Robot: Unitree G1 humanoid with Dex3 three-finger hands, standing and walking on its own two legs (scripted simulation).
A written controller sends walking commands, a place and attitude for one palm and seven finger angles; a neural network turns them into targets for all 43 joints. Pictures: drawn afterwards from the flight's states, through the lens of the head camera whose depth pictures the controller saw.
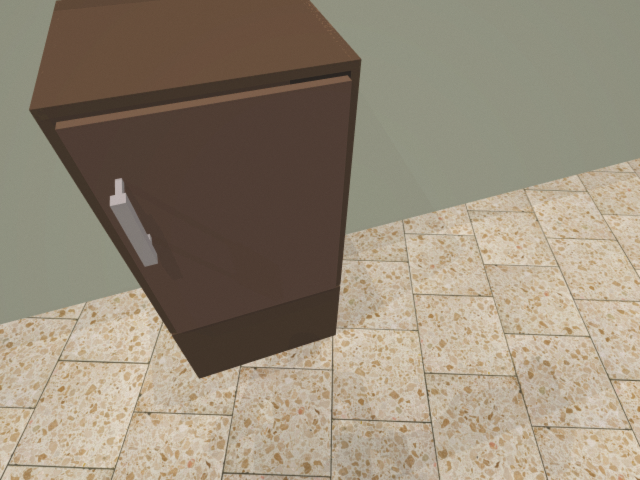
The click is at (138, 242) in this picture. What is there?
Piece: cupboard door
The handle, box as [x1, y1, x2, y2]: [110, 178, 157, 266]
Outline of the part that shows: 115,179 115,194 110,196 110,206 143,264 145,266 157,263 156,253 151,244 151,237 149,234 145,232 126,194 123,191 122,179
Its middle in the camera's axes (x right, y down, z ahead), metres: -0.30 -0.02 +0.63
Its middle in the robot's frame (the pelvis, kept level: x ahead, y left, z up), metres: +0.48 +0.33 +0.00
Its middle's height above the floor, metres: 0.77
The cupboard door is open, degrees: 0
